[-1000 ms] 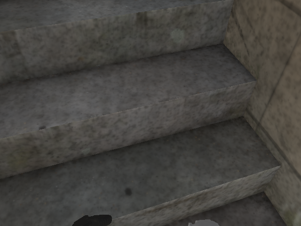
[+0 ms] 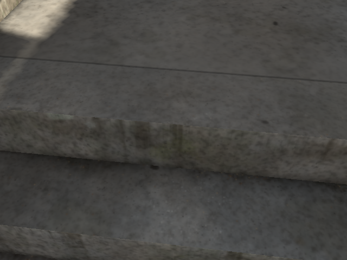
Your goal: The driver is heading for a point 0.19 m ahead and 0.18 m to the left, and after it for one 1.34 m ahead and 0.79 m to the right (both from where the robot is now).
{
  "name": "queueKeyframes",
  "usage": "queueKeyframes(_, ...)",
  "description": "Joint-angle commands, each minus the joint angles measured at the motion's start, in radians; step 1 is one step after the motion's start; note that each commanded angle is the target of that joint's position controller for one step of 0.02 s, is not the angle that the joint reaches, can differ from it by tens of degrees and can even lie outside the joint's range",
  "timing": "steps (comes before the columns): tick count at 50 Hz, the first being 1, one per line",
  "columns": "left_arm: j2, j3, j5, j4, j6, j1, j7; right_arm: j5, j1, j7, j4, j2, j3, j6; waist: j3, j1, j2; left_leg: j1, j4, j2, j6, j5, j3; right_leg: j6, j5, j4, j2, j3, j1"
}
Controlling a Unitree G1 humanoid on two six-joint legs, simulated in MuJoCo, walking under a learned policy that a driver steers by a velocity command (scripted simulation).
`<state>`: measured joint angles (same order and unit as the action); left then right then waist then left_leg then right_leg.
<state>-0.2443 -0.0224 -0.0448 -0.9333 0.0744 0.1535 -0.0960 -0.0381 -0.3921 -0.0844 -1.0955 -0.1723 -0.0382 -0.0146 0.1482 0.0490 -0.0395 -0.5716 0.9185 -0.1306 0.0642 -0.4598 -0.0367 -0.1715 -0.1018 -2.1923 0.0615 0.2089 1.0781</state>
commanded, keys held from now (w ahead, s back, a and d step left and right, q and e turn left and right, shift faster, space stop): q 0.08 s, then e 0.92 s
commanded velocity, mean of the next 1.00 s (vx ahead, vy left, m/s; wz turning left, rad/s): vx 0.12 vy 0.00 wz -0.23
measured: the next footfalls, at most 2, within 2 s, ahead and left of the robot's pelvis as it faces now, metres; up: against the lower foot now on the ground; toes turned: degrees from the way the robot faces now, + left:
right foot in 0.20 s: +0.27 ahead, -0.17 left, +0.19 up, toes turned +9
left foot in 0.66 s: +0.27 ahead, +0.07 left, +0.19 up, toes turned -1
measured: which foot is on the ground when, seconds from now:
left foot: down 0.00-0.24, up 0.26-0.64, down 0.66-1.00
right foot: up 0.00-0.18, down 0.20-0.68, up 0.70-1.00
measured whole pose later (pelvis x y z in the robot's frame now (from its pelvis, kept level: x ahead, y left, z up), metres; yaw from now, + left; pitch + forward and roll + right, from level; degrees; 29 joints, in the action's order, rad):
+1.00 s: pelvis +0.21 -0.03 +0.24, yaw -16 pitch +8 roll +2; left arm -0.29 -0.04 -0.02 -0.77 0.06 0.19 0.00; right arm -0.03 -0.09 0.00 -0.60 -0.16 0.00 -0.04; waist 0.14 0.03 -0.05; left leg -0.38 0.50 0.03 0.06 -0.26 0.26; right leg 0.14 -0.33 -1.43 0.03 0.12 0.82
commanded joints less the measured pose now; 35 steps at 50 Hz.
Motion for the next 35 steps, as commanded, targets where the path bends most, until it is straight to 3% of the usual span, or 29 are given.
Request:
queueKeyframes(1,0.036,0.037,0.022,0.118,-0.014,-0.073,0.022,-0.032,0.153,0.000,0.069,0.007,0.025,-0.042,-0.081,-0.117,0.069,0.029,-0.505,0.213,0.197,0.182,-0.362,-0.027,-0.192,-0.150,-0.040,-0.092,0.270)
queueKeyframes(3,0.029,0.053,0.028,0.217,-0.009,-0.165,0.040,-0.080,0.073,0.015,0.072,-0.062,0.016,-0.062,-0.090,-0.103,0.070,0.012,-0.548,0.192,0.143,0.301,-0.285,-0.031,-0.262,-0.028,-0.061,-0.124,0.226)
queueKeyframes(4,-0.010,0.053,0.020,0.292,-0.014,-0.253,0.056,-0.094,0.019,0.011,0.053,-0.100,0.015,-0.076,-0.044,-0.083,-0.043,0.016,-0.561,0.181,0.117,0.287,-0.266,-0.010,-0.141,0.293,-0.112,-0.151,0.122)
queueKeyframes(5,-0.043,0.050,0.049,0.366,-0.020,-0.346,0.061,-0.087,0.028,0.001,0.069,-0.135,0.015,-0.069,-0.043,-0.083,0.026,-0.095,-0.664,0.167,0.093,0.317,-0.196,0.000,-0.105,0.506,-0.142,-0.153,-0.082)
queueKeyframes(6,-0.003,0.075,0.038,0.404,-0.055,-0.413,0.038,-0.039,0.075,-0.013,0.102,-0.196,0.002,-0.046,-0.035,-0.122,0.156,-0.272,-0.887,0.199,0.191,0.458,-0.197,0.037,-0.184,0.625,-0.098,-0.275,-0.369)
queueKeyframes(7,0.024,0.072,0.047,0.399,-0.068,-0.338,0.007,0.007,0.101,-0.028,0.138,-0.237,-0.005,-0.065,-0.079,-0.181,0.253,-0.258,-0.878,0.278,0.242,0.942,-0.221,0.102,-0.232,0.595,-0.043,-0.330,-0.485)
queueKeyframes(8,-0.026,0.062,0.057,0.336,-0.081,-0.105,-0.006,0.037,0.111,-0.039,0.123,-0.315,-0.034,-0.085,-0.006,-0.258,0.236,0.035,-0.760,0.352,0.199,1.442,-0.171,0.112,-0.084,0.650,-0.027,-0.285,-0.448)
queueKeyframes(9,-0.104,0.038,0.048,0.307,-0.084,-0.023,-0.018,0.082,0.094,-0.038,0.134,-0.368,-0.061,-0.105,0.049,-0.266,0.224,0.335,-0.624,0.335,0.182,1.785,-0.121,0.115,-0.161,0.907,0.021,-0.351,-0.365)
queueKeyframes(10,-0.132,0.021,0.036,0.271,-0.093,0.041,-0.022,0.076,0.046,-0.044,0.109,-0.319,-0.060,-0.108,0.093,-0.233,0.237,0.529,-0.502,0.337,0.175,1.942,-0.113,0.081,-0.166,1.097,0.049,-0.343,-0.346)
queueKeyframes(11,-0.176,0.007,0.038,0.212,-0.103,0.165,-0.014,0.017,-0.111,-0.049,0.062,-0.205,-0.054,-0.095,0.248,-0.125,0.086,0.525,-0.287,0.261,0.110,1.741,-0.058,-0.032,0.226,1.134,-0.031,-0.108,-0.524)
queueKeyframes(12,-0.047,0.007,0.027,0.099,-0.067,0.248,0.140,0.043,-0.115,0.056,0.122,-0.114,-0.042,-0.071,0.252,-0.142,-0.050,0.368,-0.055,0.135,0.044,1.187,0.081,-0.066,-0.191,1.387,-0.122,0.209,-0.755)
queueKeyframes(13,-0.088,-0.017,0.052,0.050,-0.081,0.188,0.203,0.020,-0.024,0.084,0.147,-0.098,-0.051,-0.032,0.131,-0.113,-0.265,0.153,0.322,0.030,0.026,0.392,0.037,-0.165,-0.587,1.700,-0.201,0.591,-0.644)
queueKeyframes(14,-0.153,-0.012,0.016,0.113,-0.037,0.379,0.068,0.030,0.049,-0.007,0.141,-0.047,-0.045,-0.001,-0.078,-0.262,-0.338,-0.251,0.767,-0.023,0.072,0.404,-0.277,-0.159,-0.745,1.740,-0.223,0.691,-0.591)
queueKeyframes(15,-0.151,-0.024,0.002,0.064,-0.010,0.301,0.029,0.031,0.088,-0.021,0.159,-0.033,-0.036,-0.012,-0.144,-0.202,-0.336,-0.437,0.903,-0.012,0.127,0.407,-0.297,-0.136,-0.725,1.675,-0.206,0.588,-0.572)
queueKeyframes(16,-0.082,-0.007,0.022,0.060,-0.007,0.183,0.009,0.032,0.104,-0.008,0.175,-0.032,-0.038,-0.028,-0.159,-0.118,-0.089,-0.442,0.839,0.028,0.148,0.406,-0.248,-0.102,-0.625,1.633,-0.182,0.449,-0.519)
queueKeyframes(17,-0.014,0.010,0.049,0.030,0.005,0.135,0.011,0.016,0.132,0.005,0.191,-0.036,-0.025,-0.042,-0.153,-0.064,0.026,-0.445,0.812,0.074,0.140,0.378,-0.179,-0.090,-0.545,1.606,-0.157,0.366,-0.494)
queueKeyframes(18,0.077,0.034,0.047,0.025,0.019,0.030,0.035,0.007,0.158,0.023,0.200,-0.030,-0.005,-0.051,-0.081,-0.027,0.039,-0.423,0.801,0.110,0.119,0.311,-0.169,-0.052,-0.535,1.635,-0.114,0.343,-0.456)
queueKeyframes(19,0.081,0.042,0.056,0.052,0.028,-0.078,0.051,0.015,0.149,0.053,0.204,-0.042,-0.001,-0.041,-0.051,0.012,0.036,-0.389,0.758,0.132,0.065,0.272,-0.146,-0.015,-0.509,1.663,-0.089,0.292,-0.409)
queueKeyframes(22,-0.039,0.025,0.038,0.113,0.066,-0.064,0.062,-0.001,0.283,0.098,0.291,-0.137,-0.004,-0.012,0.062,-0.036,0.036,-0.338,0.557,0.191,-0.119,0.338,-0.081,-0.013,-0.310,1.674,-0.083,0.221,-0.445)
queueKeyframes(23,-0.090,0.011,0.053,0.163,0.077,-0.105,0.058,0.000,0.293,0.101,0.316,-0.153,-0.009,-0.010,0.051,-0.024,0.010,-0.230,0.495,0.190,-0.149,0.205,0.019,-0.008,-0.233,1.732,-0.079,0.163,-0.397)
queueKeyframes(24,-0.119,-0.005,0.057,0.151,0.087,-0.020,0.060,0.013,0.379,0.110,0.353,-0.187,-0.022,-0.013,0.023,-0.075,-0.013,-0.222,0.390,0.191,-0.174,0.030,0.048,-0.015,-0.249,1.785,-0.122,0.220,-0.427)
queueKeyframes(25,-0.105,-0.011,0.056,0.135,0.074,0.029,0.057,0.009,0.377,0.118,0.368,-0.148,-0.012,-0.010,0.010,-0.100,-0.065,-0.146,0.293,0.181,-0.160,0.080,0.078,-0.015,-0.243,1.799,-0.115,0.196,-0.443)
queueKeyframes(26,-0.092,-0.007,0.058,0.174,0.080,-0.022,0.049,-0.006,0.315,0.118,0.360,-0.121,-0.020,-0.022,-0.031,-0.053,-0.094,0.057,0.271,0.193,-0.145,0.144,0.105,0.023,-0.224,1.825,-0.101,0.163,-0.332)
queueKeyframes(29,-0.120,-0.025,0.059,0.197,0.080,0.007,0.045,-0.011,0.374,0.123,0.429,-0.137,-0.048,-0.039,-0.047,-0.058,-0.090,0.093,0.084,0.181,-0.115,0.137,0.077,-0.045,0.015,1.761,-0.192,0.265,-0.503)
queueKeyframes(31,-0.120,-0.028,0.086,0.189,0.056,0.067,0.052,0.019,0.452,0.125,0.485,-0.115,-0.046,-0.052,-0.027,-0.092,-0.075,0.054,-0.211,0.135,-0.109,0.114,0.093,-0.095,0.209,1.683,-0.211,0.294,-0.746)
queueKeyframes(32,-0.131,-0.039,0.087,0.191,0.035,0.118,0.046,0.046,0.421,0.125,0.489,-0.101,-0.045,-0.060,0.013,-0.089,-0.071,0.137,-0.349,0.133,-0.084,0.266,0.089,-0.101,0.277,1.690,-0.208,0.324,-0.812)
queueKeyframes(33,-0.109,-0.035,0.076,0.190,0.015,0.131,0.038,0.047,0.397,0.126,0.486,-0.118,-0.057,-0.066,0.024,-0.079,-0.063,0.252,-0.413,0.165,-0.050,0.380,0.078,-0.072,0.230,1.658,-0.182,0.304,-0.797)
queueKeyframes(34,-0.037,-0.022,0.070,0.200,0.009,0.167,0.039,0.033,0.375,0.129,0.499,-0.165,-0.074,-0.073,0.104,-0.087,0.039,0.455,-0.394,0.279,0.063,0.765,-0.017,0.027,0.035,1.518,-0.086,0.207,-0.700)
queueKeyframes(35,0.031,-0.001,0.054,0.251,0.017,0.203,0.035,0.024,0.404,0.121,0.535,-0.260,-0.102,-0.079,0.138,-0.128,0.260,0.677,-0.427,0.487,0.307,1.109,-0.280,0.169,-0.357,1.299,0.074,0.008,-0.384)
